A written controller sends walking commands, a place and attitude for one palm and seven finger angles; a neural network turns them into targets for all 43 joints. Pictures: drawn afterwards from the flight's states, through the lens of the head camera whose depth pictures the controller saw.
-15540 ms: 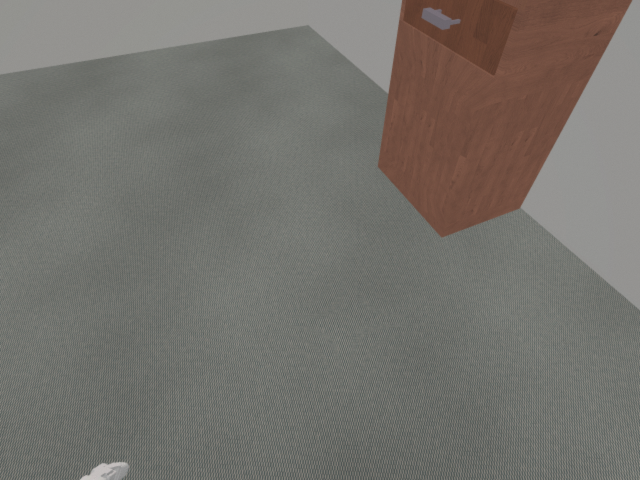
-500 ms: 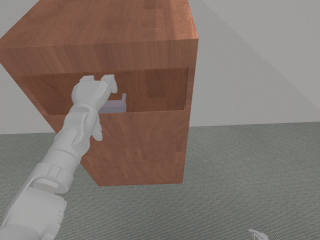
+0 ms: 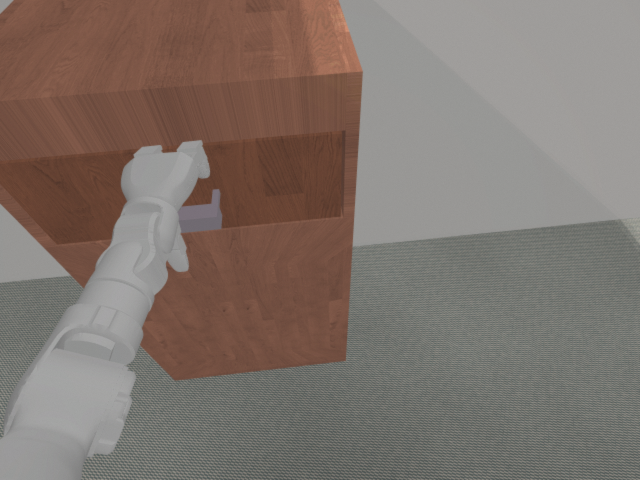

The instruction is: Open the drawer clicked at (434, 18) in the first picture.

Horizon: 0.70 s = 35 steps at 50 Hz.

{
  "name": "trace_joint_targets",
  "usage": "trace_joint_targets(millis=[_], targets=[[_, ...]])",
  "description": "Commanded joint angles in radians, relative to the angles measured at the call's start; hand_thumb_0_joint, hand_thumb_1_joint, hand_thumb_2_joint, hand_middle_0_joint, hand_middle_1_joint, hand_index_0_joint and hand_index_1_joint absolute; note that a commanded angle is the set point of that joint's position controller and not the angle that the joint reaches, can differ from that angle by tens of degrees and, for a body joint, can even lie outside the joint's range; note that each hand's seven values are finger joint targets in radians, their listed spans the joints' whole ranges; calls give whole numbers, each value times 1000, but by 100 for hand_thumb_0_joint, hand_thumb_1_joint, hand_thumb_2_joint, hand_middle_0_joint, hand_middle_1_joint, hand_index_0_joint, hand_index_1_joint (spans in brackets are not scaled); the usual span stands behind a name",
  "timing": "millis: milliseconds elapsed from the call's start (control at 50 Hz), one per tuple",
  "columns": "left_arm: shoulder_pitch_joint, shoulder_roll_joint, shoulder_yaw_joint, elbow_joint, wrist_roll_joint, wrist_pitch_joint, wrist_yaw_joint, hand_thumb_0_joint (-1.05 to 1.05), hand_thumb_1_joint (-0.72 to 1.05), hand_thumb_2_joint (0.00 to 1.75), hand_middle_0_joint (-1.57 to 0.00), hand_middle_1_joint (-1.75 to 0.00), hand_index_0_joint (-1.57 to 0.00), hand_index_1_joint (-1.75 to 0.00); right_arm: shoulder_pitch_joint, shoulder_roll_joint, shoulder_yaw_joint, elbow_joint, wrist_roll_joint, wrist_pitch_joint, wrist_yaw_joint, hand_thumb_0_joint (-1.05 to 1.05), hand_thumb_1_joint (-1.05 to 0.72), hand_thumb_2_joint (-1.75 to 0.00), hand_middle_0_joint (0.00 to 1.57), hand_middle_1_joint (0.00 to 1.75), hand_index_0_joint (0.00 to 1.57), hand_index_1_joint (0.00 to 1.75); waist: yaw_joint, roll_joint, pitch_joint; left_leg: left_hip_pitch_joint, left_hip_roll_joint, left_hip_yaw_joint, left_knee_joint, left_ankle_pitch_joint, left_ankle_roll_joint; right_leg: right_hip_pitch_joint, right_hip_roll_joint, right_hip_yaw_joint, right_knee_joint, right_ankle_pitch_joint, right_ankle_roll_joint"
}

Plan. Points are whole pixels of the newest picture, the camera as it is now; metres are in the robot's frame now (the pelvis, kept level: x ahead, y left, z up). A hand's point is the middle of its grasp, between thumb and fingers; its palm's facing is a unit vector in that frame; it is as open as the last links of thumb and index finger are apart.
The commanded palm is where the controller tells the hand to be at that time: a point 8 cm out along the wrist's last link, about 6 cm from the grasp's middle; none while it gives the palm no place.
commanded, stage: move the hooked fingers above the handle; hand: left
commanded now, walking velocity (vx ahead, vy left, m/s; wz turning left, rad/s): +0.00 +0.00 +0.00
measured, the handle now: (183, 208) +0.50 +0.21 +0.04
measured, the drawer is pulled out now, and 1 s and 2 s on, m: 0.00 0.00 0.00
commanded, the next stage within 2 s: lower the fingers behind the handle in 0.40 s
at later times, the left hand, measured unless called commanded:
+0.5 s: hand (179, 205) +0.45 +0.19 +0.10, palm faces +0.00 -0.03 -1.00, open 13.8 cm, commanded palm +0.43 +0.19 +0.16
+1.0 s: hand (188, 221) +0.45 +0.19 +0.06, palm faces -0.03 -0.03 -1.00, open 13.8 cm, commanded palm +0.43 +0.19 +0.13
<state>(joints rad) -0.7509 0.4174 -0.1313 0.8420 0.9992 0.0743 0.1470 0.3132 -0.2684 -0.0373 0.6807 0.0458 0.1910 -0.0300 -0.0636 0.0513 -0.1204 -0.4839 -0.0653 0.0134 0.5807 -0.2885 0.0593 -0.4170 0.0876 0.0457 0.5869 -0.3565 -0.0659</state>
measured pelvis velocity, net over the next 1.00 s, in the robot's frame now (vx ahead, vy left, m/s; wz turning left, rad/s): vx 0.00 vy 0.00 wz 0.01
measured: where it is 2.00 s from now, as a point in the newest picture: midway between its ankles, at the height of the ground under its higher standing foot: outside the picture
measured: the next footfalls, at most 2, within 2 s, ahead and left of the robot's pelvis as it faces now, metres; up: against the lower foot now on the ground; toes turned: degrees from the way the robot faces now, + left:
none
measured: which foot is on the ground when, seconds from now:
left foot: down 0.00-1.00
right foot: down 0.00-1.00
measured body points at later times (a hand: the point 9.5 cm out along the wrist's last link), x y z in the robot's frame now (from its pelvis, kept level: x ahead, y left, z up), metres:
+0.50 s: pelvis +0.00 +0.00 +0.00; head +0.03 -0.02 +0.45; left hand +0.45 +0.19 +0.15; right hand +0.09 -0.25 -0.14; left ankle -0.01 +0.08 -0.73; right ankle -0.05 -0.08 -0.73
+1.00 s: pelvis +0.00 +0.00 -0.01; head +0.05 -0.02 +0.44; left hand +0.45 +0.18 +0.12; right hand +0.06 -0.27 -0.14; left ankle -0.01 +0.08 -0.73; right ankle -0.05 -0.08 -0.73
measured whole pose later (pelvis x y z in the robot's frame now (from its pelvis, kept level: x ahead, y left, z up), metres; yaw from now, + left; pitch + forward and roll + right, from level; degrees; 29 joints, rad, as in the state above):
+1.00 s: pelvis +0.00 +0.00 -0.01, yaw +1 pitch +13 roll +0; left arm -0.77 0.37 -0.15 0.92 1.02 0.10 0.22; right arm 0.30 -0.26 -0.04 0.68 0.04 0.18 -0.02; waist -0.07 0.05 -0.14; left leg -0.54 -0.07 0.01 0.63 -0.30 0.06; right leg -0.47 0.09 0.03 0.63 -0.38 -0.07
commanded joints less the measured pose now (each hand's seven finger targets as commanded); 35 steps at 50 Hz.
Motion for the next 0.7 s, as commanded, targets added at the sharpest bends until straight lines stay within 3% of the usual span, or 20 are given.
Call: trace_joint_targets(millis=[0,40,80,120,180,260,320,360,380,460,480,520,560,620,680], targets=[[-476,244,78,-185,3,11,40,0,-50,30,-30,-120,-30,-120,2,-123,-47,-107,-4,-34,-12,0,-90,-90,20,30,20,30,9,-57,-344,227,28,-3,-7,379,7,118,-48,2,-55,457,28],[-500,248,73,-182,-2,6,32,0,-50,30,-30,-120,-30,-120,3,-127,-45,-104,-4,-35,-15,0,-90,-90,20,30,20,30,-4,-75,-338,221,28,-4,-5,382,9,124,-52,5,-58,468,30],[-499,231,59,-197,-2,-4,26,0,-50,30,-30,-120,-30,-120,3,-122,-45,-109,-4,-38,-15,0,-90,-90,20,30,20,30,-1,-37,-348,241,28,-5,-4,383,8,108,-50,2,-55,457,29],[-510,210,42,-192,2,-9,23,0,-50,30,-30,-120,-30,-120,5,-122,-45,-106,-4,-38,-14,0,-90,-90,20,30,20,30,-7,-47,-334,248,31,-12,-2,383,5,79,-46,-5,-53,427,27],[-508,177,31,-254,-6,-27,26,0,-50,30,-30,-120,-30,-120,3,-114,-54,-111,-8,-41,-5,0,-90,-90,20,30,20,30,1,-4,-390,314,33,-20,15,456,2,69,-41,-10,-41,447,23],[-492,150,22,-218,-10,-2,39,0,-50,30,-30,-120,-30,-120,-6,-115,-50,-103,-9,-33,7,0,-90,-90,20,30,20,30,0,-55,-344,301,39,-29,14,467,-2,43,-37,-23,-39,434,23],[-503,183,45,-190,4,29,54,0,-50,30,-30,-120,-30,-120,-24,-116,-42,-103,-7,-27,5,0,-90,-90,20,30,20,30,9,-72,-312,257,37,-24,2,413,-2,52,-41,-22,-40,410,21],[-526,209,59,-219,9,34,58,0,-50,30,-30,-120,-30,-120,-32,-117,-40,-110,-8,-25,2,0,-90,-90,20,30,20,30,17,-49,-364,269,34,-21,3,425,-2,82,-45,-14,-34,426,20],[-512,177,39,-225,7,37,57,0,-50,30,-30,-120,-30,-120,-36,-111,-41,-117,-10,-25,3,0,-90,-90,20,30,20,30,20,-52,-375,276,32,-20,4,437,0,92,-44,-15,-34,441,21],[-500,188,41,-191,7,49,40,0,-50,30,-30,-120,-30,-120,-45,-115,-35,-120,-4,-20,-5,0,-90,-90,20,30,20,30,9,-98,-329,247,33,-15,-3,403,3,95,-47,-12,-46,443,27],[-496,174,29,-189,7,51,35,0,-50,30,-30,-120,-30,-120,-45,-113,-36,-120,-5,-20,-7,0,-90,-90,20,30,20,30,10,-82,-326,252,32,-13,-4,403,3,91,-48,-12,-46,440,26],[-489,146,10,-199,8,43,28,0,-50,30,-30,-120,-30,-120,-39,-110,-39,-119,-6,-22,-6,0,-90,-90,20,30,20,30,9,-65,-337,276,34,-18,-1,419,1,74,-47,-16,-44,428,23],[-454,146,16,-180,2,33,17,0,-50,30,-30,-120,-30,-120,-33,-113,-39,-120,-7,-22,-6,0,-90,-90,20,30,20,30,9,-91,-329,264,32,-15,2,404,4,81,-48,-10,-50,435,26],[-461,133,-2,-162,5,19,16,0,-50,30,-30,-120,-30,-120,-33,-112,-35,-119,-2,-21,-11,0,-90,-90,20,30,20,30,-4,-103,-273,222,30,-16,-4,344,3,52,-50,-11,-55,394,27],[-532,158,17,-225,12,-19,41,0,-50,30,-30,-120,-30,-120,-18,-110,-44,-116,-10,-30,-11,0,-90,-90,20,30,20,30,-6,-44,-336,256,31,-23,12,359,2,39,-47,-7,-39,378,22]])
